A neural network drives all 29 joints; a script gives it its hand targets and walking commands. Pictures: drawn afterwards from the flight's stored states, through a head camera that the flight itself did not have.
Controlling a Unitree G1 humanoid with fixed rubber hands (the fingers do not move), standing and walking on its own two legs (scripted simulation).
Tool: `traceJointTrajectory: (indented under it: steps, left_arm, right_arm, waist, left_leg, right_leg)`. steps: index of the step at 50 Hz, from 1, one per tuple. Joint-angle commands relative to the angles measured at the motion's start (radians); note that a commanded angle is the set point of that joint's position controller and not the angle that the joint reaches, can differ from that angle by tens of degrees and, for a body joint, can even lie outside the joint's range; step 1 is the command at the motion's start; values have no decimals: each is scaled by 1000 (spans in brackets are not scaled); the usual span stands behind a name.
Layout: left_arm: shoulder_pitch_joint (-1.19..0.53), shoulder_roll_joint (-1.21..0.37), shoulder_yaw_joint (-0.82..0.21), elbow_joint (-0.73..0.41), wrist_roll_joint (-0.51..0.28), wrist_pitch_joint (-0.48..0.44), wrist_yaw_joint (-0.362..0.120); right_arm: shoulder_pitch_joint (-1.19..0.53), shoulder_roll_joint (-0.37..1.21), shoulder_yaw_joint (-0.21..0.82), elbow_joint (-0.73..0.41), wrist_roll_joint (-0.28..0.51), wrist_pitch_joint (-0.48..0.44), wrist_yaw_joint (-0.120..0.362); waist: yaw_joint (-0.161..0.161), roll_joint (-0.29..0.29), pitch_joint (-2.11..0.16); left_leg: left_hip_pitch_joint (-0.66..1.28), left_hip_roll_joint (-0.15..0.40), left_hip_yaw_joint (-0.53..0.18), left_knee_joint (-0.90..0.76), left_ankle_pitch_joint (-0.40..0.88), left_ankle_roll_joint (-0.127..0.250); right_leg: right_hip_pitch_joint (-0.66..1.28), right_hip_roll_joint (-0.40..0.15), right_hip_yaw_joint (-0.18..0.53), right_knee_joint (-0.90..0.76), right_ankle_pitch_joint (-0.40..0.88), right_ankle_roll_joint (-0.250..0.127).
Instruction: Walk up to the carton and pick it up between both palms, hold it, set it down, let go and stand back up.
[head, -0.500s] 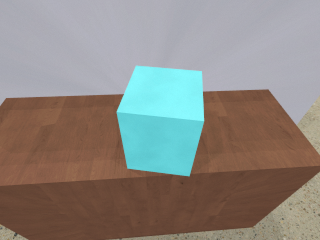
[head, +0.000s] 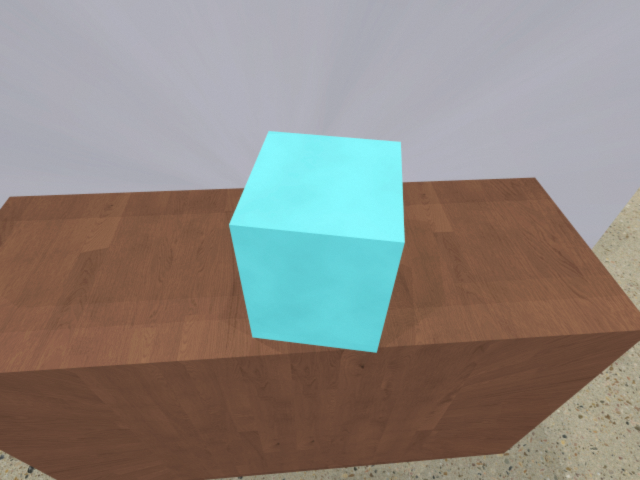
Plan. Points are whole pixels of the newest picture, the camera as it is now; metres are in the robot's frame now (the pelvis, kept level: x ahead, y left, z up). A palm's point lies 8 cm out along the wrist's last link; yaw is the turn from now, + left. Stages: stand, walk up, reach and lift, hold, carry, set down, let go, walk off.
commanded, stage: stand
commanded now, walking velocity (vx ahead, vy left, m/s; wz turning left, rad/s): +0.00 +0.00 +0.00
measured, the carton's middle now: (323, 243) +0.45 -0.01 +0.04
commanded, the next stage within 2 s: none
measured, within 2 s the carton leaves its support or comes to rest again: neither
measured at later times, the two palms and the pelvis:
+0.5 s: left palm out of the picture +0.05 +0.26 -0.11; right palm out of the picture +0.05 -0.26 -0.11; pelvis +0.00 +0.00 +0.00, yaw +0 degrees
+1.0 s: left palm out of the picture +0.05 +0.26 -0.11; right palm out of the picture +0.05 -0.26 -0.12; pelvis +0.01 +0.00 +0.00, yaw -1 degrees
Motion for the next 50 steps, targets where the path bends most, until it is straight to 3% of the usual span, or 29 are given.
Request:
traceJointTrajectory:
  steps: [1, 8, 13, 16, 20, 22, 28, 33, 37, 38, 44, 50]
  left_arm:
    - [25, 124, 30, -43, -4, -13, 4]
    - [22, 129, 31, -37, -4, -9, 6]
    - [34, 126, 27, -28, -2, -7, 6]
    - [33, 126, 28, -27, -2, -10, 8]
    - [22, 132, 27, -18, -5, -6, 8]
    - [31, 126, 27, -12, -4, -7, 8]
    - [24, 133, 29, -3, -2, -8, 10]
    - [26, 120, 27, 2, -7, -5, 10]
    - [19, 128, 28, 14, -5, -7, 14]
    - [26, 123, 28, 18, -2, -7, 14]
    - [15, 119, 26, 32, -5, -6, 15]
    - [22, 123, 24, 51, -8, -3, 16]
  right_arm:
    - [17, -113, -30, -48, 1, -14, -4]
    - [29, -110, -28, -36, 2, -12, -7]
    - [22, -116, -26, -23, 0, -12, -7]
    - [30, -118, -24, -23, 2, -13, -7]
    - [33, -114, -26, -10, 4, -11, -9]
    - [35, -112, -23, -5, 2, -11, -10]
    - [30, -117, -23, 2, 1, -15, -11]
    - [30, -112, -23, 12, 2, -9, -13]
    - [42, -105, -22, 27, 5, -13, -13]
    - [43, -110, -23, 30, 3, -15, -13]
    - [40, -110, -23, 44, 3, -17, -16]
    - [40, -105, -20, 67, 4, -12, -19]
  waist:
    - [4, -18, 39]
    - [-7, -1, 52]
    - [2, -15, 37]
    - [2, 9, 22]
    - [-1, -31, 63]
    - [-1, -9, 57]
    - [0, -33, 23]
    - [0, 2, 57]
    - [-4, -20, 41]
    - [2, 7, 35]
    - [-1, -30, 31]
    - [-4, 0, 58]
  left_leg:
    - [-18, 107, -139, -108, 33, 8]
    - [-26, 107, -132, -112, 26, 6]
    - [-13, 108, -133, -110, 26, 6]
    - [-5, 110, -131, -111, 41, 5]
    - [-27, 108, -132, -120, 15, 4]
    - [-11, 110, -128, -115, 31, 6]
    - [16, 111, -126, -110, 61, 6]
    - [-10, 108, -119, -116, 48, 1]
    - [-7, 113, -127, -128, 49, 4]
    - [-1, 112, -123, -126, 56, 4]
    - [15, 117, -119, -121, 97, 2]
    - [3, 110, -112, -133, 67, -1]
  right_leg:
    - [-35, -79, 100, -91, 64, -25]
    - [-39, -78, 101, -92, 64, -29]
    - [-38, -77, 104, -89, 58, -26]
    - [-31, -82, 106, -91, 78, -26]
    - [-47, -77, 109, -98, 64, -24]
    - [-54, -79, 111, -101, 65, -27]
    - [-28, -79, 112, -99, 91, -29]
    - [-39, -79, 114, -107, 90, -30]
    - [-22, -77, 110, -101, 87, -29]
    - [-17, -78, 111, -100, 97, -26]
    - [-6, -78, 107, -102, 127, -25]
    - [-26, -76, 108, -117, 99, -23]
